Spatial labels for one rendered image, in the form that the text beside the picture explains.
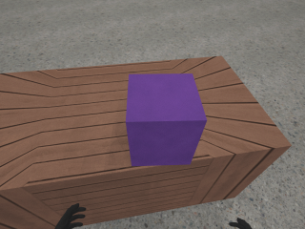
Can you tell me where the right robot hand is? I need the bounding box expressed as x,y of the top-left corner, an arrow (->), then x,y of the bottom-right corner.
229,218 -> 252,229

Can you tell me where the carton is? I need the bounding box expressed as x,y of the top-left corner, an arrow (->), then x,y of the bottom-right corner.
126,73 -> 207,167

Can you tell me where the pedestal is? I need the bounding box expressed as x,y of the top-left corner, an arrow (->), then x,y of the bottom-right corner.
0,55 -> 292,229

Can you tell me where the left robot hand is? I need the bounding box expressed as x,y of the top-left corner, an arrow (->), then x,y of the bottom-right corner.
54,203 -> 86,229

